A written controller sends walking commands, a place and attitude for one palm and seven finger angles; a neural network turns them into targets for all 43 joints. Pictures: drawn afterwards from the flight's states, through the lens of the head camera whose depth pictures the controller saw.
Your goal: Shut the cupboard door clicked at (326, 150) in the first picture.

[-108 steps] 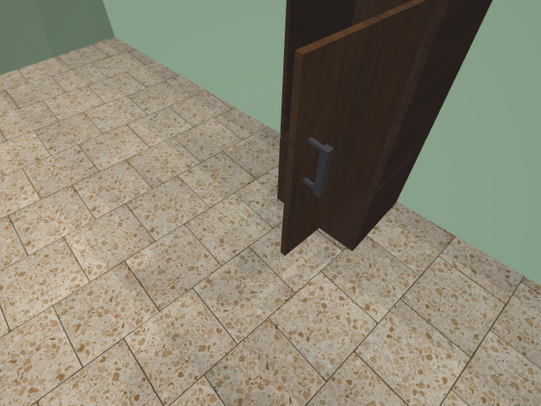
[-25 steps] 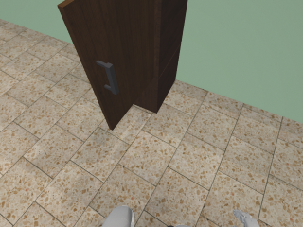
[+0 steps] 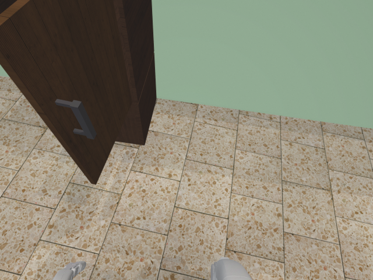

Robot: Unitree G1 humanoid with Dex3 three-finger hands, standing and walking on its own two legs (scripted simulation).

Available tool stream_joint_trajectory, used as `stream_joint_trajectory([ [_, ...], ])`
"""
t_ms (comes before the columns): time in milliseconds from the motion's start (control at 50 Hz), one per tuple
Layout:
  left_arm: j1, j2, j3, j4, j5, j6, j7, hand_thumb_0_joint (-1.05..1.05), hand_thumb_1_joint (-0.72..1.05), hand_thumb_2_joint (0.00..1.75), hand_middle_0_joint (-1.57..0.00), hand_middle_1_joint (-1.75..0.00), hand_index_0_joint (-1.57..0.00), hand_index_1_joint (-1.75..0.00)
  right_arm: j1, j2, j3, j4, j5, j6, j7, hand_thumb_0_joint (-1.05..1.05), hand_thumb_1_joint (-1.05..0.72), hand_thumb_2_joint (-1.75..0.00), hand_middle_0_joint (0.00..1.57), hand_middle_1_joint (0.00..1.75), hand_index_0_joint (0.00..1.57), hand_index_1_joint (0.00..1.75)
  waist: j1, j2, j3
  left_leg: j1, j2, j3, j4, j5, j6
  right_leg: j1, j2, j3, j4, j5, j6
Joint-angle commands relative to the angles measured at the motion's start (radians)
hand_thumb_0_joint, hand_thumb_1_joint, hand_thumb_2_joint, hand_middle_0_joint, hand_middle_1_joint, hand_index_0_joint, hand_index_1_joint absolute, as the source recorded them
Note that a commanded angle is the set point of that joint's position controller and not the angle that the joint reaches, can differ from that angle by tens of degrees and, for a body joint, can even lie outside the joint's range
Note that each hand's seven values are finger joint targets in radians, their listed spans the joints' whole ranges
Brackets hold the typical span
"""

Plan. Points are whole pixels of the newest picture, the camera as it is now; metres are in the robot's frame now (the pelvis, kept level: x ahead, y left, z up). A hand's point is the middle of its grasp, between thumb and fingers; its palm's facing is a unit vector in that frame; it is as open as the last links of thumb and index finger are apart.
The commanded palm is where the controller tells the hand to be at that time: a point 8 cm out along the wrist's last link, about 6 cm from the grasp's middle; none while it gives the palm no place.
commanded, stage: walk around to get in front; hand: left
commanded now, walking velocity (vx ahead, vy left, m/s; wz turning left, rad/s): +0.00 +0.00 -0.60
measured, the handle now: (77, 119) +0.45 +0.31 -0.01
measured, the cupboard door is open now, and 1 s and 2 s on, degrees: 85 85 85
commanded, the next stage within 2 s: none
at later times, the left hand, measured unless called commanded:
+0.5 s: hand (127, 255) +0.17 +0.15 -0.18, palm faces -0.27 -0.94 -0.21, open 7.4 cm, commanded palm none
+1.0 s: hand (161, 223) +0.25 +0.08 -0.17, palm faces -0.56 -0.78 -0.28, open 7.4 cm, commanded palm none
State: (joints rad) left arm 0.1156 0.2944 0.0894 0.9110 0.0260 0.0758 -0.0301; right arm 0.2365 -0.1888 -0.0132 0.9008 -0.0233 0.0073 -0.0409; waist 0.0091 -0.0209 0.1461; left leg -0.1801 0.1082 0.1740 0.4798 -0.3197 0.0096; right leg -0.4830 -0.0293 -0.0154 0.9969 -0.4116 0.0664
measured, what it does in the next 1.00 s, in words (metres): steps on the spot, turning right: right foot, then left foot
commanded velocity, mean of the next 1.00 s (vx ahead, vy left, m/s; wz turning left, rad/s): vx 0.00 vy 0.00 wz -0.60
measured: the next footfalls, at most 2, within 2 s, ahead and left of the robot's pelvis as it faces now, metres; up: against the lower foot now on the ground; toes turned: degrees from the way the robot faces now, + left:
right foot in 0.14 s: +0.04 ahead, -0.14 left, +0.00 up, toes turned -10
left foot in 0.54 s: +0.11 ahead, +0.10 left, +0.00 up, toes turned -15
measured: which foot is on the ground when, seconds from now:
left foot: down 0.00-0.14, up 0.16-0.52, down 0.54-0.94, up 0.96-1.00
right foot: up 0.00-0.12, down 0.14-0.54, up 0.56-0.92, down 0.94-1.00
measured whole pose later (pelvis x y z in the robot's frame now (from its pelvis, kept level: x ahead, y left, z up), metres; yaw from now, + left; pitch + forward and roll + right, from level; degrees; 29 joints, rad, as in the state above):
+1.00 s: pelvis +0.05 -0.04 -0.02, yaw -35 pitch +1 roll +0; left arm 0.13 0.22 0.06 0.90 0.02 0.02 -0.02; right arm 0.23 -0.26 -0.05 0.93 -0.01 0.06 -0.03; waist -0.01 0.06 0.13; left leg -0.36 0.14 0.13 0.98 -0.55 -0.06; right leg -0.33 0.00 -0.06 0.65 -0.34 -0.04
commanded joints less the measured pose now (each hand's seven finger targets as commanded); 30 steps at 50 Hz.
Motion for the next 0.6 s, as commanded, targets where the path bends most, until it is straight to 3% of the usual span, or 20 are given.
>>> stream_joint_trajectory([
  [0, -0.081, 0.001, -0.015, -0.108, -0.005, -0.039, -0.013, 0.00, 0.90, 0.90, -0.20, -0.30, -0.20, -0.30, 0.090, -0.222, -0.070, -0.034, -0.006, -0.012, -0.001, 0.00, -0.90, -0.90, 0.20, 0.30, 0.20, 0.30, -0.060, 0.256, -0.181, 0.188, 0.220, -0.087, -0.029, 0.752, 0.093, 0.037, 0.010, -0.070, -0.222, -0.002, -0.031],
  [40, -0.052, 0.015, -0.012, -0.100, -0.006, -0.042, -0.010, 0.00, 0.90, 0.90, -0.20, -0.30, -0.20, -0.30, 0.073, -0.234, -0.076, -0.035, -0.005, -0.010, 0.003, 0.00, -0.90, -0.90, 0.20, 0.30, 0.20, 0.30, -0.040, 0.256, -0.185, 0.142, 0.235, -0.081, 0.007, 0.724, 0.075, 0.130, 0.017, -0.075, -0.327, 0.028, -0.055],
  [60, -0.013, 0.025, -0.010, -0.091, -0.006, -0.045, -0.008, 0.00, 0.90, 0.90, -0.20, -0.30, -0.20, -0.30, 0.059, -0.239, -0.076, -0.037, -0.001, -0.009, 0.005, 0.00, -0.90, -0.90, 0.20, 0.30, 0.20, 0.30, -0.010, 0.206, -0.191, 0.108, 0.226, -0.060, 0.058, 0.702, 0.052, 0.212, 0.029, -0.086, -0.414, 0.109, -0.066],
  [80, 0.073, 0.053, -0.002, -0.067, -0.003, -0.053, -0.003, 0.00, 0.90, 0.90, -0.20, -0.30, -0.20, -0.30, 0.038, -0.245, -0.079, -0.046, 0.008, -0.009, 0.009, 0.00, -0.90, -0.90, 0.20, 0.30, 0.20, 0.30, 0.041, 0.147, -0.230, 0.025, 0.202, -0.026, 0.181, 0.640, 0.014, 0.372, 0.018, -0.071, -0.537, 0.262, -0.085],
  [100, 0.172, 0.156, 0.018, -0.041, 0.006, -0.064, 0.013, 0.00, 0.90, 0.90, -0.20, -0.30, -0.20, -0.30, 0.035, -0.193, -0.069, -0.068, 0.022, -0.006, 0.019, 0.00, -0.90, -0.90, 0.20, 0.30, 0.20, 0.30, 0.082, -0.108, -0.304, -0.186, 0.113, 0.051, 0.404, 0.311, -0.047, 0.603, -0.175, 0.157, -0.592, 0.556, -0.153],
  [120, 0.239, 0.246, 0.041, -0.021, -0.002, -0.071, 0.028, 0.00, 0.90, 0.90, -0.20, -0.30, -0.20, -0.30, -0.023, -0.141, -0.052, -0.116, 0.019, 0.002, 0.018, 0.00, -0.90, -0.90, 0.20, 0.30, 0.20, 0.30, 0.109, -0.310, -0.310, -0.398, -0.038, 0.003, 0.668, -0.340, -0.091, 0.640, -0.390, 0.451, -0.580, 1.006, -0.282],
  [140, 0.226, 0.228, 0.034, -0.019, -0.013, -0.067, 0.043, 0.00, 0.90, 0.90, -0.20, -0.30, -0.20, -0.30, -0.016, -0.166, -0.051, -0.102, 0.019, 0.020, 0.007, 0.00, -0.90, -0.90, 0.20, 0.30, 0.20, 0.30, 0.093, -0.239, -0.297, -0.419, -0.008, -0.164, 0.736, -0.343, -0.078, 0.585, -0.390, 0.401, -0.586, 0.899, -0.327],
  [160, 0.150, 0.178, 0.024, -0.043, -0.012, -0.059, 0.051, 0.00, 0.90, 0.90, -0.20, -0.30, -0.20, -0.30, -0.040, -0.153, -0.055, -0.087, 0.019, 0.027, 0.009, 0.00, -0.90, -0.90, 0.20, 0.30, 0.20, 0.30, 0.067, -0.182, -0.203, -0.440, 0.017, -0.175, 0.745, -0.254, -0.076, 0.483, -0.317, 0.343, -0.618, 0.682, -0.305],
  [180, 0.081, 0.160, 0.023, -0.069, -0.008, -0.055, 0.053, 0.00, 0.90, 0.90, -0.20, -0.30, -0.20, -0.30, -0.036, -0.152, -0.055, -0.080, 0.015, 0.031, 0.012, 0.00, -0.90, -0.90, 0.20, 0.30, 0.20, 0.30, 0.036, -0.223, -0.175, -0.437, 0.022, -0.173, 0.741, -0.199, -0.085, 0.412, -0.269, 0.340, -0.636, 0.557, -0.281],
  [200, 0.030, 0.138, 0.014, -0.085, -0.009, -0.055, 0.053, 0.00, 0.90, 0.90, -0.20, -0.30, -0.20, -0.30, -0.035, -0.163, -0.058, -0.066, 0.012, 0.035, 0.017, 0.00, -0.90, -0.90, 0.20, 0.30, 0.20, 0.30, 0.013, -0.191, -0.151, -0.398, 0.021, -0.176, 0.728, -0.148, -0.090, 0.337, -0.240, 0.297, -0.650, 0.497, -0.261],
  [240, -0.005, 0.126, 0.010, -0.104, -0.005, -0.061, 0.051, 0.00, 0.90, 0.90, -0.20, -0.30, -0.20, -0.30, -0.004, -0.146, -0.059, -0.048, 0.009, 0.037, 0.023, 0.00, -0.90, -0.90, 0.20, 0.30, 0.20, 0.30, -0.018, -0.123, -0.160, -0.329, 0.000, -0.160, 0.666, -0.091, -0.096, 0.278, -0.193, 0.244, -0.647, 0.485, -0.243],
  [300, 0.020, 0.137, 0.013, -0.099, -0.003, -0.066, 0.041, 0.00, 0.90, 0.90, -0.20, -0.30, -0.20, -0.30, -0.012, -0.129, -0.059, -0.050, 0.009, 0.035, 0.023, 0.00, -0.90, -0.90, 0.20, 0.30, 0.20, 0.30, -0.014, -0.081, -0.164, -0.302, -0.031, -0.146, 0.560, -0.074, -0.100, 0.270, -0.169, 0.263, -0.640, 0.467, -0.245],
  [400, 0.043, 0.142, 0.026, -0.098, 0.003, -0.062, 0.036, 0.00, 0.90, 0.90, -0.20, -0.30, -0.20, -0.30, -0.045, -0.122, -0.058, -0.076, 0.018, 0.012, 0.015, 0.00, -0.90, -0.90, 0.20, 0.30, 0.20, 0.30, 0.002, -0.144, -0.190, -0.239, -0.067, -0.146, 0.329, -0.113, -0.090, 0.297, -0.167, 0.342, -0.591, 0.551, -0.258],
  [440, 0.025, 0.140, 0.030, -0.099, -0.001, -0.058, 0.038, 0.00, 0.90, 0.90, -0.20, -0.30, -0.20, -0.30, 0.008, -0.122, -0.058, -0.066, 0.022, 0.003, 0.008, 0.00, -0.90, -0.90, 0.20, 0.30, 0.20, 0.30, -0.023, -0.155, -0.225, -0.157, -0.082, -0.141, 0.185, -0.062, -0.085, 0.297, -0.152, 0.353, -0.538, 0.614, -0.234],
  [460, 0.012, 0.128, 0.028, -0.102, -0.006, -0.054, 0.038, 0.00, 0.90, 0.90, -0.20, -0.30, -0.20, -0.30, 0.036, -0.129, -0.057, -0.053, 0.023, -0.003, 0.005, 0.00, -0.90, -0.90, 0.20, 0.30, 0.20, 0.30, -0.039, -0.134, -0.231, -0.068, -0.088, -0.140, 0.079, 0.022, -0.080, 0.246, -0.129, 0.353, -0.506, 0.588, -0.201],
  [480, -0.006, 0.106, 0.022, -0.108, -0.013, -0.051, 0.036, 0.00, 0.90, 0.90, -0.20, -0.30, -0.20, -0.30, 0.084, -0.152, -0.061, -0.037, 0.021, -0.012, 0.001, 0.00, -0.90, -0.90, 0.20, 0.30, 0.20, 0.30, -0.066, -0.087, -0.248, 0.072, -0.050, -0.154, -0.055, 0.119, -0.068, 0.153, -0.083, 0.314, -0.452, 0.500, -0.151],
  [500, 0.023, 0.037, 0.011, -0.126, -0.023, -0.046, 0.031, 0.00, 0.90, 0.90, -0.20, -0.30, -0.20, -0.30, 0.101, -0.242, -0.074, -0.038, 0.006, -0.024, -0.002, 0.00, -0.90, -0.90, 0.20, 0.30, 0.20, 0.30, -0.065, 0.176, -0.258, 0.187, 0.183, -0.406, -0.178, 0.181, 0.007, -0.025, 0.052, 0.201, -0.299, 0.168, -0.084],
  [520, 0.019, 0.019, 0.002, -0.141, -0.017, -0.047, 0.024, 0.00, 0.90, 0.90, -0.20, -0.30, -0.20, -0.30, 0.119, -0.305, -0.086, -0.054, 0.000, -0.020, -0.004, 0.00, -0.90, -0.90, 0.20, 0.30, 0.20, 0.30, -0.067, 0.364, -0.244, 0.170, 0.395, -0.580, -0.200, 0.354, 0.115, -0.103, 0.093, 0.063, -0.051, -0.227, -0.038],
  [540, -0.004, 0.051, 0.010, -0.138, -0.006, -0.042, 0.020, 0.00, 0.90, 0.90, -0.20, -0.30, -0.20, -0.30, 0.102, -0.293, -0.076, -0.068, -0.011, -0.013, -0.006, 0.00, -0.90, -0.90, 0.20, 0.30, 0.20, 0.30, -0.070, 0.236, -0.210, 0.065, 0.414, -0.552, -0.193, 0.362, 0.173, -0.083, 0.047, 0.110, 0.113, -0.220, -0.042],
  [580, 0.023, 0.053, 0.025, -0.101, 0.006, -0.036, 0.007, 0.00, 0.90, 0.90, -0.20, -0.30, -0.20, -0.30, -0.003, -0.216, -0.054, -0.094, -0.012, -0.020, -0.012, 0.00, -0.90, -0.90, 0.20, 0.30, 0.20, 0.30, -0.011, 0.240, -0.148, 0.009, 0.285, -0.377, -0.176, 0.448, 0.118, -0.104, 0.025, 0.089, 0.233, -0.095, -0.017],
])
